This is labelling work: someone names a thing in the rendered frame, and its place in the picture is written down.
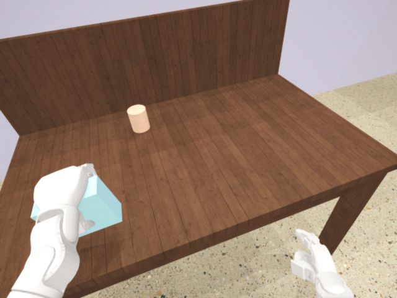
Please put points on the right robot hand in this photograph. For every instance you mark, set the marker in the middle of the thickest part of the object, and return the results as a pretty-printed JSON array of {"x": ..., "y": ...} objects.
[{"x": 307, "y": 266}]

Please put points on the robot right forearm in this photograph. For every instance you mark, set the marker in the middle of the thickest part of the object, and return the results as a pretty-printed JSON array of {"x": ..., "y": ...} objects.
[{"x": 331, "y": 285}]

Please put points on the robot left forearm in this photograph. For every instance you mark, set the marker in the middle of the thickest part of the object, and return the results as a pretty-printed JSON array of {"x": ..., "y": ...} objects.
[{"x": 53, "y": 260}]

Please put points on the sponge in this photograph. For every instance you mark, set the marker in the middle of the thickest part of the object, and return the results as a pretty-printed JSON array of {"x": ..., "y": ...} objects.
[{"x": 98, "y": 204}]

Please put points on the left robot hand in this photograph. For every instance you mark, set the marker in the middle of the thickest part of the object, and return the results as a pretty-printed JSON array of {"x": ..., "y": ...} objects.
[{"x": 66, "y": 186}]

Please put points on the table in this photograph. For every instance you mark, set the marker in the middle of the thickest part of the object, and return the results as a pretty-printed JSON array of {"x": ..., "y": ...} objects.
[{"x": 232, "y": 145}]

